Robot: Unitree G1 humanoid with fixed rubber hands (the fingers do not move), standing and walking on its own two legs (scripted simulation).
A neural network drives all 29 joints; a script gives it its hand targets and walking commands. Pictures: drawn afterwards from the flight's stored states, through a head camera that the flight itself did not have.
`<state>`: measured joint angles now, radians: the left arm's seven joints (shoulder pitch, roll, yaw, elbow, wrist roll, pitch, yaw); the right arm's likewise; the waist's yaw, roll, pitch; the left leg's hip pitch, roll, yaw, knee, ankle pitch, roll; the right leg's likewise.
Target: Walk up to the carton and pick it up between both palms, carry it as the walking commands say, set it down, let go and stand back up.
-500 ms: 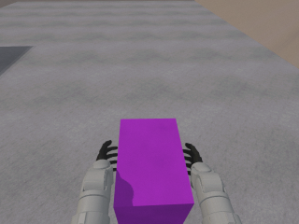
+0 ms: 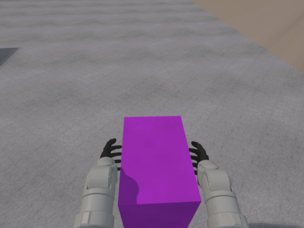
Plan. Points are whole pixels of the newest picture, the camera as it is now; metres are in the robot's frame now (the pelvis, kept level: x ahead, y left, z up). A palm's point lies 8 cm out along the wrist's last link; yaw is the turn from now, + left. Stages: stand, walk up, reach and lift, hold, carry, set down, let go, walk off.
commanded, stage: reach and lift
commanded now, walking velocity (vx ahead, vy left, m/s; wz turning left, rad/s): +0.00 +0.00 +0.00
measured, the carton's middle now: (154, 175) +0.31 +0.01 -0.03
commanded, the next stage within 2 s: hold in 1.10 s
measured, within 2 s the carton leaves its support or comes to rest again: neither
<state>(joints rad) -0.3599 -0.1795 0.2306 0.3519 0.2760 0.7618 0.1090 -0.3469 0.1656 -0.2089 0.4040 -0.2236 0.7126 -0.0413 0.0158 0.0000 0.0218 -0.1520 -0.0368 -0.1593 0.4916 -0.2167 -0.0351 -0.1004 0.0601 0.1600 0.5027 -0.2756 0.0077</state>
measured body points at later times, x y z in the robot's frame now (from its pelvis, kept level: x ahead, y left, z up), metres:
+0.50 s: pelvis +0.01 +0.00 +0.00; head -0.04 +0.01 +0.45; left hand +0.32 +0.13 +0.04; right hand +0.31 -0.14 +0.03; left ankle +0.04 +0.14 -0.74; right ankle +0.01 -0.13 -0.74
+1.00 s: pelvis +0.00 +0.00 +0.00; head -0.06 +0.00 +0.45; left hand +0.30 +0.13 +0.04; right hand +0.29 -0.13 +0.03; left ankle +0.04 +0.14 -0.74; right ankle +0.01 -0.13 -0.74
